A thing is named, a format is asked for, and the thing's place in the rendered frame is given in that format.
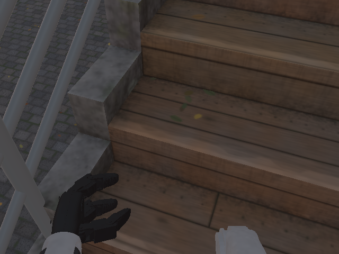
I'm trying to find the right robot thigh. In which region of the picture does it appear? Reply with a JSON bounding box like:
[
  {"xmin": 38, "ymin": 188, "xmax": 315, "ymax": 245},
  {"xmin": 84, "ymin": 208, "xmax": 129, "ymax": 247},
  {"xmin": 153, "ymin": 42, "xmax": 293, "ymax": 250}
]
[{"xmin": 215, "ymin": 226, "xmax": 266, "ymax": 254}]

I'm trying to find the left robot forearm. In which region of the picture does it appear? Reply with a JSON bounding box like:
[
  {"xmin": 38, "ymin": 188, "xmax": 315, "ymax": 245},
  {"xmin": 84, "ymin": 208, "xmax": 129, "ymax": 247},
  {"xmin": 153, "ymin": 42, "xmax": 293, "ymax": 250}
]
[{"xmin": 39, "ymin": 232, "xmax": 82, "ymax": 254}]

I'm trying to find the left robot hand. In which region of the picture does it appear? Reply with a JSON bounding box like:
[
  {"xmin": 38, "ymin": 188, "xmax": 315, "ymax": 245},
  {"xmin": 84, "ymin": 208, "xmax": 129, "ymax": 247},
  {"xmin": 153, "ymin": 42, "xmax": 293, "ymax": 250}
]
[{"xmin": 50, "ymin": 173, "xmax": 131, "ymax": 243}]

